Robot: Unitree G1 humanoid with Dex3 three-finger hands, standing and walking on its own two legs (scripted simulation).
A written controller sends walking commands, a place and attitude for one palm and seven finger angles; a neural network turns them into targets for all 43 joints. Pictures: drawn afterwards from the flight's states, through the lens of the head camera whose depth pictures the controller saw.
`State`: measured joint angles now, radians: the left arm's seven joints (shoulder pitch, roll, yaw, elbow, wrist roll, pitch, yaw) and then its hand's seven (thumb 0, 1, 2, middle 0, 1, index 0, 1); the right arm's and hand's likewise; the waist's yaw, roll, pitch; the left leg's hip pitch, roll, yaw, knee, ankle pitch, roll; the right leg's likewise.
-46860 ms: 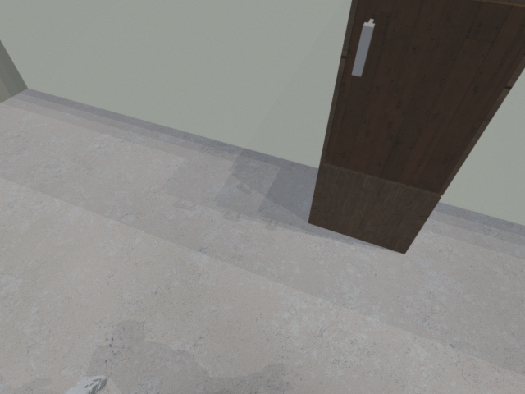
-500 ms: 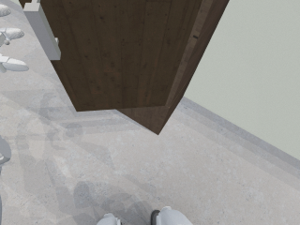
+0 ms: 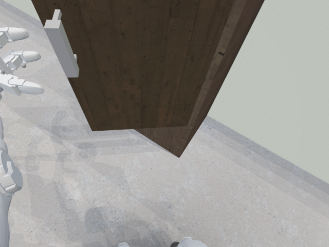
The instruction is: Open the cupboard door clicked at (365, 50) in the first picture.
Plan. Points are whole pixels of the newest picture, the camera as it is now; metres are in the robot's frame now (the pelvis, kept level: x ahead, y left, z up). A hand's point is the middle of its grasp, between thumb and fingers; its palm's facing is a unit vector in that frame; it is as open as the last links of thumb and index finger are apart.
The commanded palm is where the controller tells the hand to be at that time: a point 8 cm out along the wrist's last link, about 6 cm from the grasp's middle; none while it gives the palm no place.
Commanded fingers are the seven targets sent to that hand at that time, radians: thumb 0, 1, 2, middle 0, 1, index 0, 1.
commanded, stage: slide the fingers in behind the handle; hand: left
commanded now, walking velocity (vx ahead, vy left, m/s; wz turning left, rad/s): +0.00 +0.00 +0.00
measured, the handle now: (65, 45) +0.55 +0.20 +0.14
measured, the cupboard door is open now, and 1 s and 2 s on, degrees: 39 39 39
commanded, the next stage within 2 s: close the thumb around the handle in 1.54 s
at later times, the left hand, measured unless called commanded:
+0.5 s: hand (52, 61) +0.50 +0.22 +0.14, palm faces +0.03 -1.00 +0.02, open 14.0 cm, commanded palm +0.47 +0.27 +0.13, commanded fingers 0.00 -0.50 0.30 -0.30 -1.20 -0.30 -1.20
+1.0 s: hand (68, 61) +0.50 +0.18 +0.14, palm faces +0.03 -1.00 +0.01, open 14.0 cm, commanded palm +0.47 +0.23 +0.13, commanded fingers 0.00 -0.50 0.30 -0.30 -1.20 -0.30 -1.20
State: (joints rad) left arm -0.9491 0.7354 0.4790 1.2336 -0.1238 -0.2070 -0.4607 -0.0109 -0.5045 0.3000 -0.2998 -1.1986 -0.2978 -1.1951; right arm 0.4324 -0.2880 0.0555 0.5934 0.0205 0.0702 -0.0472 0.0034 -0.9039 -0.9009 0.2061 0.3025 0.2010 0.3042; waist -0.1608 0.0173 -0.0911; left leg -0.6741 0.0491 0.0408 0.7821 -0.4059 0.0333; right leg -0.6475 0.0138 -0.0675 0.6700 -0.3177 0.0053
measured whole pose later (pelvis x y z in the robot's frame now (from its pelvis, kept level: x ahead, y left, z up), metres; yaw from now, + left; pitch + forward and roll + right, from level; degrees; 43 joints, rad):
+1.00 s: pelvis -0.01 -0.02 +0.00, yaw +0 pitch +15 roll -2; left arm -0.99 0.57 0.42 1.22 -0.09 -0.26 -0.27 -0.01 -0.50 0.30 -0.30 -1.20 -0.30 -1.20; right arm 0.43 -0.29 0.04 0.63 0.01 0.02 -0.03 0.00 -0.91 -0.90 0.20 0.30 0.20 0.30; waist -0.18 0.02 -0.08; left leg -0.66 0.05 0.04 0.77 -0.38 0.01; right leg -0.65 0.02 -0.06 0.70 -0.31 -0.02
